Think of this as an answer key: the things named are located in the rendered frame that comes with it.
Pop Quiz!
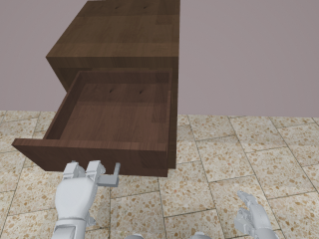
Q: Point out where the robot left forearm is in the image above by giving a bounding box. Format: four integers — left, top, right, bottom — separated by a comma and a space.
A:
51, 217, 87, 239

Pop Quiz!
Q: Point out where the robot right hand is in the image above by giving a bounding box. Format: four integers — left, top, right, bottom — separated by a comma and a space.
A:
233, 190, 273, 237

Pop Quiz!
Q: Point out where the robot left hand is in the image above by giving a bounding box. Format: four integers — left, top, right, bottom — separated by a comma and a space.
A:
55, 160, 106, 227

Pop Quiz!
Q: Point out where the robot right forearm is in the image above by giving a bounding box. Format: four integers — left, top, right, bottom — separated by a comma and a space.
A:
253, 227, 280, 239

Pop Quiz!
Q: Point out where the cabinet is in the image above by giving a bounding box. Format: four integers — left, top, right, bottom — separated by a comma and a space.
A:
46, 0, 180, 169

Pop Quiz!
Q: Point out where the right robot shin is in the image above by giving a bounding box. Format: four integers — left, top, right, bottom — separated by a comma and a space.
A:
194, 231, 204, 235

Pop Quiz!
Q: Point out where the drawer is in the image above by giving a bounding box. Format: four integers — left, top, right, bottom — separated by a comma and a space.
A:
11, 71, 172, 177

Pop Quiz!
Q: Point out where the handle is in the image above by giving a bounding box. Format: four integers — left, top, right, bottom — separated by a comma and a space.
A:
72, 160, 121, 187

